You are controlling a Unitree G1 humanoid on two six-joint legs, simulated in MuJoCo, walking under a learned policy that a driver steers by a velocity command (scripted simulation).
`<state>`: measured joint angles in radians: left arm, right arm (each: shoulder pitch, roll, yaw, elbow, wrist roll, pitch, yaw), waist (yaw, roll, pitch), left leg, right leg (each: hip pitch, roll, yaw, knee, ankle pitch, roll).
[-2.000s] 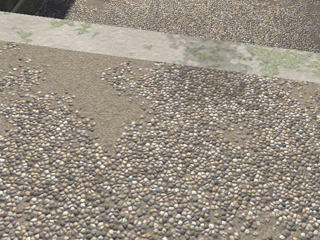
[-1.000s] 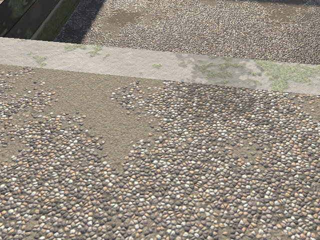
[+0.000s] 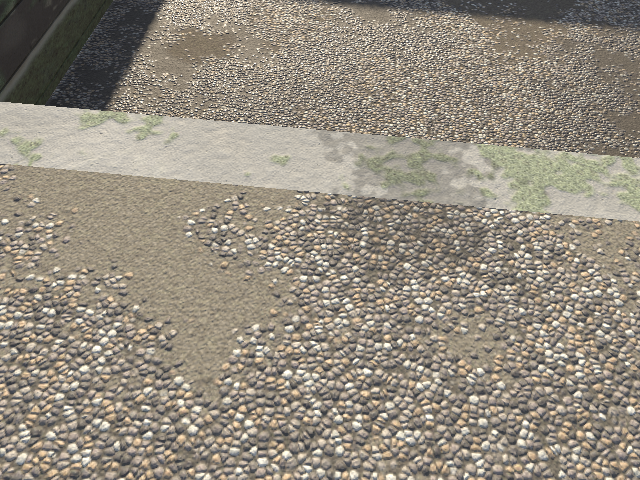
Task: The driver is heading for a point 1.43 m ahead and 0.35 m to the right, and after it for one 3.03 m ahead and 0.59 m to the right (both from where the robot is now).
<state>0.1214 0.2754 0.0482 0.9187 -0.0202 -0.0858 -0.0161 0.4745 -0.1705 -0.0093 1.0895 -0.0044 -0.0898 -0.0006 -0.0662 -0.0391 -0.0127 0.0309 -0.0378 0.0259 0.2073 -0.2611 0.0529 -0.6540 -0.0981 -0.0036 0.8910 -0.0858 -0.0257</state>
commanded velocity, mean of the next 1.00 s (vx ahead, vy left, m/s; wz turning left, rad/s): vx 0.30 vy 0.00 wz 0.00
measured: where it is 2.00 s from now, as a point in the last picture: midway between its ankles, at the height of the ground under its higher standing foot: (316, 316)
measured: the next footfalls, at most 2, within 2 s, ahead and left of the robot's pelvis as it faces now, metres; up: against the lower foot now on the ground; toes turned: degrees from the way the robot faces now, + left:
right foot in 0.22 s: +0.32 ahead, -0.14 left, +0.00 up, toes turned -2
left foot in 0.66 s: +0.50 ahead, +0.08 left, +0.00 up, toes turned +0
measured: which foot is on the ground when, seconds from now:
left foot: down 0.00-0.24, up 0.26-0.64, down 0.66-0.92, up 0.94-1.00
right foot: up 0.00-0.20, down 0.22-1.00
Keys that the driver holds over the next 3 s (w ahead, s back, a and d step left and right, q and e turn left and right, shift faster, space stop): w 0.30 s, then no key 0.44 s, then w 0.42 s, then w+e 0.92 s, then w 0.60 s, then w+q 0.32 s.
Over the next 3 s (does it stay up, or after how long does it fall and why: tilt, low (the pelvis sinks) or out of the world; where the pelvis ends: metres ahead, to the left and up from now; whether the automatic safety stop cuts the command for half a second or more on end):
stays up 1.29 -0.35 -0.01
